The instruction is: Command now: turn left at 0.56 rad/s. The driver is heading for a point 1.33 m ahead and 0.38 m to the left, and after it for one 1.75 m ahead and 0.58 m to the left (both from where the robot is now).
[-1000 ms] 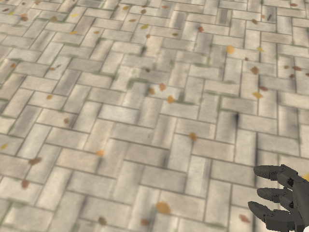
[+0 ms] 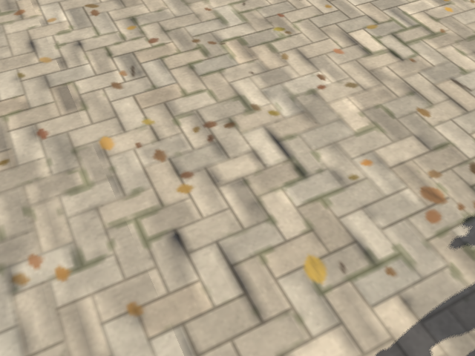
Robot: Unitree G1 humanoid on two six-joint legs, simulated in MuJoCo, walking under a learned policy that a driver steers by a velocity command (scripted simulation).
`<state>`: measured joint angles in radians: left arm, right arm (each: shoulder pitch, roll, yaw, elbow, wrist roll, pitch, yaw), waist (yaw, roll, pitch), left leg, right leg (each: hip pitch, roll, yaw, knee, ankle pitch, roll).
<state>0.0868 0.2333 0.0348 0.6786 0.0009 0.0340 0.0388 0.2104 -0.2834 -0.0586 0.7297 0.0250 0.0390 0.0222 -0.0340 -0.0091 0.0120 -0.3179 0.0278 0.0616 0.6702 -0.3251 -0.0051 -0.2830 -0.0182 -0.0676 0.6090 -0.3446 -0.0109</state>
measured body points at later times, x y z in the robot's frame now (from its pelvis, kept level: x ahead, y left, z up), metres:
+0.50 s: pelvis +0.02 -0.02 +0.01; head +0.06 -0.01 +0.46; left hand +0.04 +0.31 -0.07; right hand +0.32 -0.20 -0.07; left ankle -0.03 +0.10 -0.69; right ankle +0.10 -0.11 -0.73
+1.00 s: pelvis +0.01 +0.02 +0.01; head +0.03 +0.06 +0.46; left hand -0.08 +0.31 -0.11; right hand +0.31 -0.07 -0.07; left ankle -0.07 +0.11 -0.73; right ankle +0.05 -0.10 -0.66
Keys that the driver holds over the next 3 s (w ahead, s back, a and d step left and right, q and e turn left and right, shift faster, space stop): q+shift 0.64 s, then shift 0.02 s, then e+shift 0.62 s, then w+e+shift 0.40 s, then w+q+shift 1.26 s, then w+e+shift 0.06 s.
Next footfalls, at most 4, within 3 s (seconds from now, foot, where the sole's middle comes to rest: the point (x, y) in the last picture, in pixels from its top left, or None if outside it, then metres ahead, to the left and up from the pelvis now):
0.44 right None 0.13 -0.09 -0.76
0.84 left None -0.04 0.14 -0.76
1.24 right None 0.11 -0.07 -0.76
1.72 left None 0.28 0.17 -0.76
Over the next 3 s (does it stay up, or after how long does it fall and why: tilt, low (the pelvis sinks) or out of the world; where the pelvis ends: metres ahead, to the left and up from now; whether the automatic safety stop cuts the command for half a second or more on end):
stays up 1.15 0.28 -0.02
